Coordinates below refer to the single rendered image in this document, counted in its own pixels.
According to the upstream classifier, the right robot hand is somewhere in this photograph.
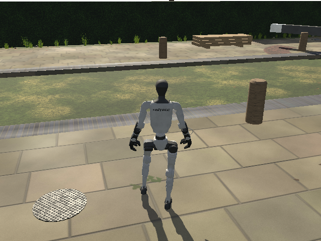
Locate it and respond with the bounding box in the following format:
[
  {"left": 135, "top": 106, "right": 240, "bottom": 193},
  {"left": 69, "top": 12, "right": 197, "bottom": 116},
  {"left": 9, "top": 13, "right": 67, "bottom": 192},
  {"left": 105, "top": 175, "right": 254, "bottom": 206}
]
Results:
[{"left": 180, "top": 139, "right": 192, "bottom": 149}]

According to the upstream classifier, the right robot upper arm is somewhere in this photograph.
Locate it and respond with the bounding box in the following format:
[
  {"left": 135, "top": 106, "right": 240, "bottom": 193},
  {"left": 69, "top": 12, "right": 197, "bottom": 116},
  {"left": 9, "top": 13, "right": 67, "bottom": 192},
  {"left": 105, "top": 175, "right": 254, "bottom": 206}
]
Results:
[{"left": 172, "top": 101, "right": 186, "bottom": 129}]

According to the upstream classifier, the right robot foot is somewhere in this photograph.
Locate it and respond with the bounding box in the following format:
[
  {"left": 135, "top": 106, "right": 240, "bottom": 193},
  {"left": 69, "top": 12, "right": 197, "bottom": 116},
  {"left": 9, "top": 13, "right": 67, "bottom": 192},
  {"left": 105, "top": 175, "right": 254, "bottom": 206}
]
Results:
[{"left": 165, "top": 197, "right": 172, "bottom": 210}]

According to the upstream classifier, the robot right thigh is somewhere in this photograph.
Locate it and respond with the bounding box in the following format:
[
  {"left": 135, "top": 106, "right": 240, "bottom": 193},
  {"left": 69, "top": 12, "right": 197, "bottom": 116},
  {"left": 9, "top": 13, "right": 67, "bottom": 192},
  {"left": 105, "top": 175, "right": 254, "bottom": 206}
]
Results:
[{"left": 166, "top": 141, "right": 178, "bottom": 179}]

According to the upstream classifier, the right robot forearm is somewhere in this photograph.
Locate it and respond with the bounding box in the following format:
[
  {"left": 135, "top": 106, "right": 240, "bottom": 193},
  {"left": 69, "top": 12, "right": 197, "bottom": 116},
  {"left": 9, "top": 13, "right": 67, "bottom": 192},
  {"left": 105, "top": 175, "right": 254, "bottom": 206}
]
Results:
[{"left": 181, "top": 122, "right": 191, "bottom": 140}]

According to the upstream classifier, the left robot upper arm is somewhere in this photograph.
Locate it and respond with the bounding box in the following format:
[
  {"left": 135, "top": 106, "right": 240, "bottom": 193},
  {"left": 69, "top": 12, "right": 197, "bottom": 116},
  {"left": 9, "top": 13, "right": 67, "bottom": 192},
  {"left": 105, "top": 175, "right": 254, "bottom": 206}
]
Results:
[{"left": 137, "top": 101, "right": 151, "bottom": 129}]

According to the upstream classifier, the left robot forearm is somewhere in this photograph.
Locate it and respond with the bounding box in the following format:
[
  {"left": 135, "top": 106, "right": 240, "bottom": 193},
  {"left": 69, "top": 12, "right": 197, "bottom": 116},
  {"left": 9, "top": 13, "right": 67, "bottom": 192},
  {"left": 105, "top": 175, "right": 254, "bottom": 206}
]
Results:
[{"left": 130, "top": 121, "right": 141, "bottom": 142}]

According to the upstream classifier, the left robot hand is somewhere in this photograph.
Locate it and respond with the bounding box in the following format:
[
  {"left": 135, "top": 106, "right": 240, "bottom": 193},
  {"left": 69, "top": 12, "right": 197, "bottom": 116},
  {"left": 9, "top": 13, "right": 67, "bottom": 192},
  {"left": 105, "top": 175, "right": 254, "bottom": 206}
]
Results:
[{"left": 129, "top": 140, "right": 140, "bottom": 151}]

